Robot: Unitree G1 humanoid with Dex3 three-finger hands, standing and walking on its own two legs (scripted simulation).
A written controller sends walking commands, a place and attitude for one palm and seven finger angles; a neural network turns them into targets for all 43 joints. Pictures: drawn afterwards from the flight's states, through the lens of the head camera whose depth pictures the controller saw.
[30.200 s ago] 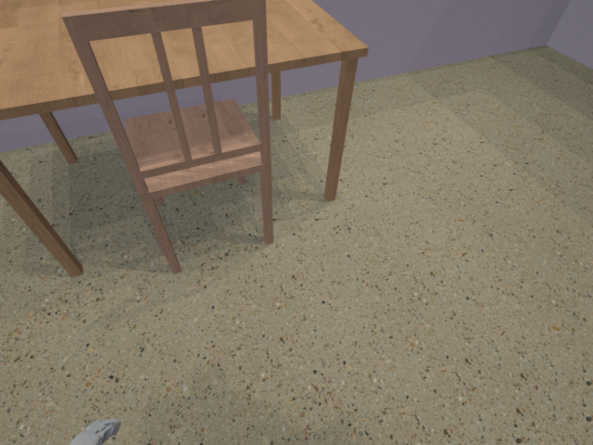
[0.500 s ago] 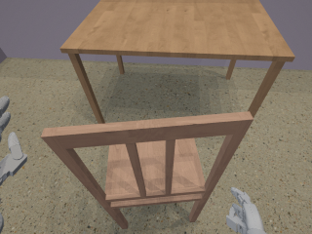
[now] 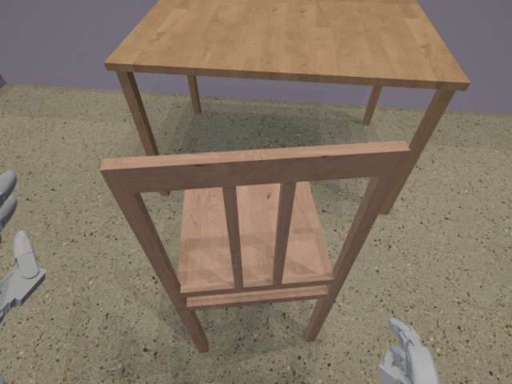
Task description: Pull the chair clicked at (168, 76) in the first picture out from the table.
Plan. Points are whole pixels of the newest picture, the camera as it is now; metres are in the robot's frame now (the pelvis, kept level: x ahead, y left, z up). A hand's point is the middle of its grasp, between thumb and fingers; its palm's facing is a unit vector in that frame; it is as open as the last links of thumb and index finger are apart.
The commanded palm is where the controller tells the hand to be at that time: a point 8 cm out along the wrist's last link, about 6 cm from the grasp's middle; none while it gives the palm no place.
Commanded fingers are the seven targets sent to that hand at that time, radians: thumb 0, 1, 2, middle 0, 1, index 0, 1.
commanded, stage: step back with the hand held close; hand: left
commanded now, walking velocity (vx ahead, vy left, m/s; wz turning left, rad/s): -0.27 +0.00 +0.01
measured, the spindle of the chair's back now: (235, 244) +0.37 +0.08 -0.05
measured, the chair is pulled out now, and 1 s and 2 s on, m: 0.54 0.54 0.54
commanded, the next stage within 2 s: stop stepping back and stand still in 0.78 s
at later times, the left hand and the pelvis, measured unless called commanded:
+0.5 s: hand (6, 320) +0.14 +0.26 +0.17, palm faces +0.39 -0.76 -0.52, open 7.4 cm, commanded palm +0.08 +0.30 +0.19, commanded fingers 0.00 0.90 0.90 -0.20 -0.30 -0.20 -0.30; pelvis -0.05 +0.00 -0.01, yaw +1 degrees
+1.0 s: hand out of the picture +0.10 +0.25 +0.17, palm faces +0.36 -0.76 -0.54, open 7.4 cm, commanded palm +0.03 +0.29 +0.19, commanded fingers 0.00 0.90 0.90 -0.20 -0.30 -0.20 -0.30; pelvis -0.11 -0.01 +0.00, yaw +1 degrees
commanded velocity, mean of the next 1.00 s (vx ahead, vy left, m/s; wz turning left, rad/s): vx -0.31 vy -0.01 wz -0.04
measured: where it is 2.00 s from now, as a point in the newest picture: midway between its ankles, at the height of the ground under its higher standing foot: outside the picture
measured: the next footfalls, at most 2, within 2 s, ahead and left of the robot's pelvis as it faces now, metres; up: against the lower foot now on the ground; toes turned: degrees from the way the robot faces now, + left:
right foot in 0.24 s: -0.03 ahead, -0.13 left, +0.00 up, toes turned -3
left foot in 0.82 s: -0.09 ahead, +0.12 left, +0.00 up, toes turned +1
